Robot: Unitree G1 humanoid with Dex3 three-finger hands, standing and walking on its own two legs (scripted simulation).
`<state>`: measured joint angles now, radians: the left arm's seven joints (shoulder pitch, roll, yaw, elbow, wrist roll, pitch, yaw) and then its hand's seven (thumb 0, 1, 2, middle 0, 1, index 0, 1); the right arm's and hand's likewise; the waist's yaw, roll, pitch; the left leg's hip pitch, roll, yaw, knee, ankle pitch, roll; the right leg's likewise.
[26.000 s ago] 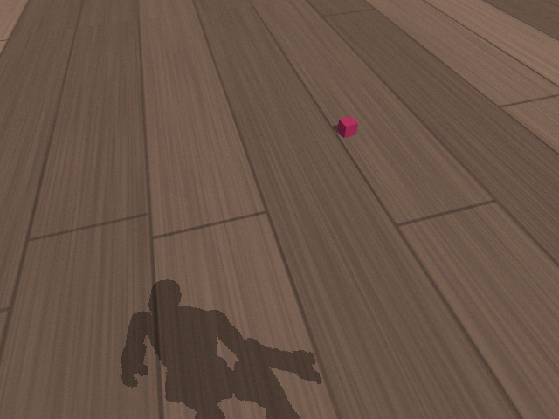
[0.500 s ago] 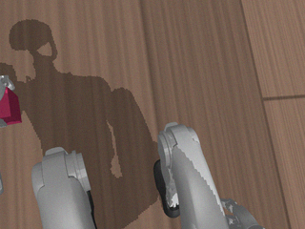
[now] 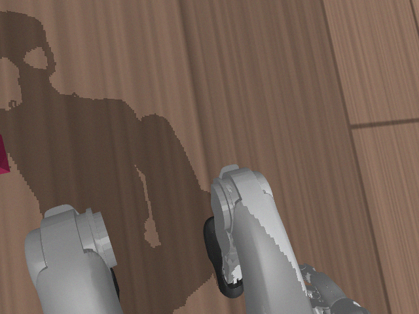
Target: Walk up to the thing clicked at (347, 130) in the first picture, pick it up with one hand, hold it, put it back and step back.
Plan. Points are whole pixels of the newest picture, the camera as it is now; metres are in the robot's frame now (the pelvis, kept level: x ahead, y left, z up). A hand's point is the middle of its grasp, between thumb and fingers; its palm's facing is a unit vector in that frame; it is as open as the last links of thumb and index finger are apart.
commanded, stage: rest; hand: left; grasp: from above
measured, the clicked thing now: out of the picture +0.42 +0.35 -0.25
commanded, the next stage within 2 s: open in 0.46 s
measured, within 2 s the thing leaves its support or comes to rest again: rests again in 1.92 s
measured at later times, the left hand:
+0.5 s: hand out of the picture +0.42 +0.34 -0.22, palm faces -0.47 -0.13 -0.87, open 10.7 cm
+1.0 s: hand out of the picture +0.41 +0.34 -0.23, palm faces -0.47 -0.12 -0.87, open 11.2 cm
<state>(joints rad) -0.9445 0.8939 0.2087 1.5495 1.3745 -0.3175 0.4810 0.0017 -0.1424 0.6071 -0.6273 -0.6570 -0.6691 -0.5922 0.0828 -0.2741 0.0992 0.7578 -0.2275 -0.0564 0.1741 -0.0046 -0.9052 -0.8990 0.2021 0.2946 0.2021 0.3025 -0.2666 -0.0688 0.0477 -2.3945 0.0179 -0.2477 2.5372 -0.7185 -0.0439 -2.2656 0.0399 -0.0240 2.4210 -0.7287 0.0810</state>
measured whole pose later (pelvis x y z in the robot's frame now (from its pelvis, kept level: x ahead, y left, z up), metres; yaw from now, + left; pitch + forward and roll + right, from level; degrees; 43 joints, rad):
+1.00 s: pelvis -0.01 +0.00 -0.01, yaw -2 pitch +27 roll -13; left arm -0.97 0.98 0.16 1.70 1.39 -0.32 0.56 -0.01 -0.15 0.71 -0.48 -0.77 -0.51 -0.74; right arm 0.07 -0.30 0.19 0.74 -0.28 -0.14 0.21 0.00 -0.90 -0.90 0.20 0.30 0.20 0.30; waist -0.30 -0.10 0.08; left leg -2.38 0.02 -0.29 2.59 -0.71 -0.03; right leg -2.24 0.06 -0.05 2.43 -0.70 0.08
